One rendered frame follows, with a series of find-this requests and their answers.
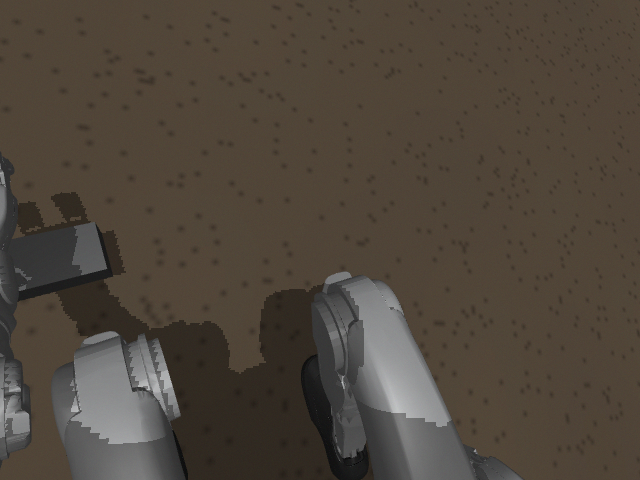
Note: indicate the left robot foot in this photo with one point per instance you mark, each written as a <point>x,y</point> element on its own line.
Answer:
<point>181,456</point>

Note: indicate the right robot foot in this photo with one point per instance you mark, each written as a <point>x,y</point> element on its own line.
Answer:
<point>320,413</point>

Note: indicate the left robot hand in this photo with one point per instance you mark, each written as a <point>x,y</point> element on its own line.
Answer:
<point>8,210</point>

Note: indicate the carton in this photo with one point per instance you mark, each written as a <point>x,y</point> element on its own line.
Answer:
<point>60,259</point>

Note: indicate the right robot hand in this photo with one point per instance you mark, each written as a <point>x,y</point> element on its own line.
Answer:
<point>489,468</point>

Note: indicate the left robot arm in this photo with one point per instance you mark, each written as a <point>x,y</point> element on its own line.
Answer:
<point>15,405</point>

